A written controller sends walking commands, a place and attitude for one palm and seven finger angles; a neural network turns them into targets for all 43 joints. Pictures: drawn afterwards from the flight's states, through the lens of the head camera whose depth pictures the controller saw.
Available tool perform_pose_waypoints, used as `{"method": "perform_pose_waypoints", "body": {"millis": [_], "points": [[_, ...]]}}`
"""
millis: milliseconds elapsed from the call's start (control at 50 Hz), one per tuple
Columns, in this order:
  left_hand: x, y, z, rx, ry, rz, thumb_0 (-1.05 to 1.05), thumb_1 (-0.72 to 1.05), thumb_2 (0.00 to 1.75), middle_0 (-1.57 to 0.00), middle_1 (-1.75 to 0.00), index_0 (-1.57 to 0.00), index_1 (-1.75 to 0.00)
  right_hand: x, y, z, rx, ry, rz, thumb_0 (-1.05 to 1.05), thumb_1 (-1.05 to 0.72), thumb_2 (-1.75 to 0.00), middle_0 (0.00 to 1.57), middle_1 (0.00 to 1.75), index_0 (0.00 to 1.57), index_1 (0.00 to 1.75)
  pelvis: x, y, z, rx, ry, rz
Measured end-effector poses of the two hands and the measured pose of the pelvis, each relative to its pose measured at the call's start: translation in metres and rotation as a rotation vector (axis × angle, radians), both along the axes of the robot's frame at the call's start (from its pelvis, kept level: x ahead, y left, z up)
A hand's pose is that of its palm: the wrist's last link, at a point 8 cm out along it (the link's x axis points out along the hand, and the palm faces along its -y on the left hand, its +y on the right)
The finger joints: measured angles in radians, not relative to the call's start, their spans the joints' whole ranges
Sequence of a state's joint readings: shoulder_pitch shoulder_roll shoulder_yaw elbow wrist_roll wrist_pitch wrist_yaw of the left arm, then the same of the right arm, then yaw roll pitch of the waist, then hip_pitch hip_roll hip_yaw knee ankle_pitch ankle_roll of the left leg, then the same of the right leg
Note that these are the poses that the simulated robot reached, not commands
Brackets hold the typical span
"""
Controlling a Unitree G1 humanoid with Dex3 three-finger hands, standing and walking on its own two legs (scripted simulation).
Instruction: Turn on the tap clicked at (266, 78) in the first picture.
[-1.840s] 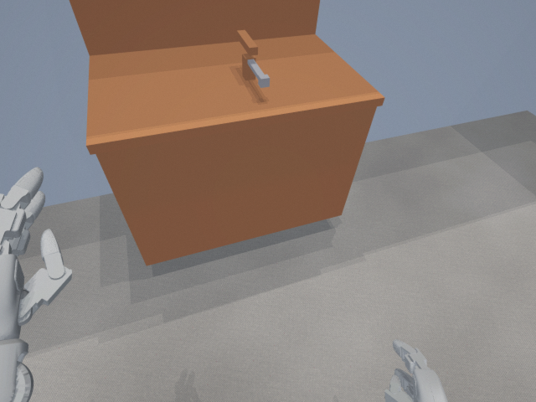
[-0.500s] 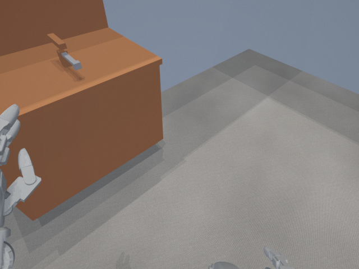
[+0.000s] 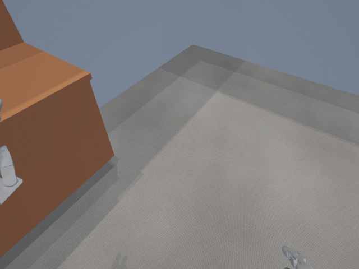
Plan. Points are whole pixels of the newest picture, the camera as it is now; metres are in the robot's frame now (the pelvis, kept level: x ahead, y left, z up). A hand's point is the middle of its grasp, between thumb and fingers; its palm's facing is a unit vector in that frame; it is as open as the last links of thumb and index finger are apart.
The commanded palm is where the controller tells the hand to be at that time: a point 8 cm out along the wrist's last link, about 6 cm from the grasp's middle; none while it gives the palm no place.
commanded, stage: walk to a spot facing it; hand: left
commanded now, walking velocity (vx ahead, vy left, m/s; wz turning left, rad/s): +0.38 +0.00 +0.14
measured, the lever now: out of the picture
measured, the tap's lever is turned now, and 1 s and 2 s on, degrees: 0 0 0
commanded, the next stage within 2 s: turn to face it in 0.46 s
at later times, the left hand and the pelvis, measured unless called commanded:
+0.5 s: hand (86, 119) +0.36 +0.21 +0.17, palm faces +0.46 -0.74 -0.49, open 7.4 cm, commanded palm +0.30 +0.25 +0.18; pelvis +0.15 -0.04 -0.02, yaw +3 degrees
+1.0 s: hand (81, 97) +0.43 +0.24 +0.18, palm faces +0.54 -0.70 -0.47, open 7.4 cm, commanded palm +0.35 +0.26 +0.18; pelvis +0.26 -0.05 -0.01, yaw +14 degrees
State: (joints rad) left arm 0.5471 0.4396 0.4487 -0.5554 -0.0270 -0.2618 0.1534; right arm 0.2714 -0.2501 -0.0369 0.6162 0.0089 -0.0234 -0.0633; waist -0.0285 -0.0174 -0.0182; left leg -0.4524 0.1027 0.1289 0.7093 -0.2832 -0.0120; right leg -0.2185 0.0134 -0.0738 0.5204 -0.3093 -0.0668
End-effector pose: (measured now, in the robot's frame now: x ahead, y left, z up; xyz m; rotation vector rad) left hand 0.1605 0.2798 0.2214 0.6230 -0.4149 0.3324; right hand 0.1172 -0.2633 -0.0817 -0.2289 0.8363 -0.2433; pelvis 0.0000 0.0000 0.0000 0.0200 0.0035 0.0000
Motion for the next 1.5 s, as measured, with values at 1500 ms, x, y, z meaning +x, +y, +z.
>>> {"method": "perform_pose_waypoints", "body": {"millis": [1500], "points": [[0.136, -0.089, -0.025, -0.151, 0.083, 0.51, 0.01, 0.89, 0.9, -0.21, -0.3, -0.21, -0.31, 0.416, -0.011, 0.009, -0.013, -0.08, 0.57, 0.02, -0.9, -0.9, 0.2, 0.3, 0.2, 0.3, 0.261, -0.127, 0.002, 0.021, 0.037, 0.509]]}}
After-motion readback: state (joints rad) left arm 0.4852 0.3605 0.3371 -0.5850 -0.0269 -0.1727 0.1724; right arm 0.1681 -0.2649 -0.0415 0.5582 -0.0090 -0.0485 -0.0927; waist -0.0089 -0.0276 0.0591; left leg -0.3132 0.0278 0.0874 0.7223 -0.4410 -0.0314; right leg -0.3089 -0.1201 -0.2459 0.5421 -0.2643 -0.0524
